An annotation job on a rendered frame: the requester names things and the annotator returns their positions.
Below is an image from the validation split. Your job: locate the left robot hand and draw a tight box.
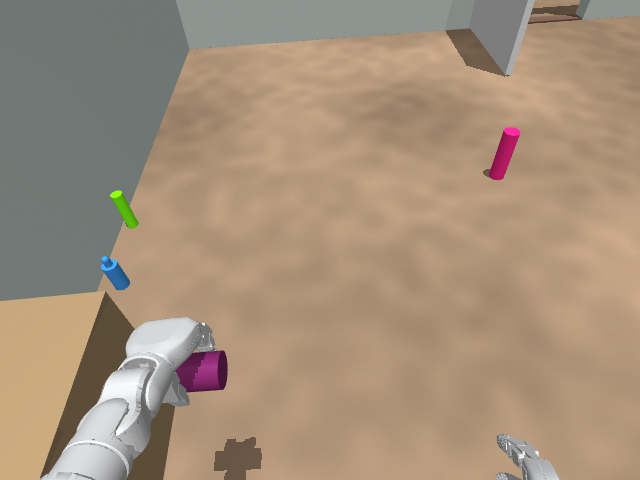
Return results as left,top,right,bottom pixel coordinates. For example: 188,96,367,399
126,317,216,406

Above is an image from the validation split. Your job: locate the right robot hand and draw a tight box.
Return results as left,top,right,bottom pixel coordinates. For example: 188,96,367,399
495,434,560,480

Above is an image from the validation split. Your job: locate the left robot arm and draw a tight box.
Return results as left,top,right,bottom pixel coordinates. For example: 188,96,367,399
39,352,173,480

